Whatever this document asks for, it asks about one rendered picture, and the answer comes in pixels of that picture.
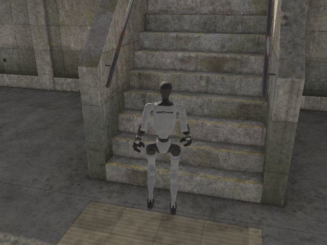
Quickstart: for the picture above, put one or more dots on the stairs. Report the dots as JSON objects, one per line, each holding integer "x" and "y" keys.
{"x": 212, "y": 52}

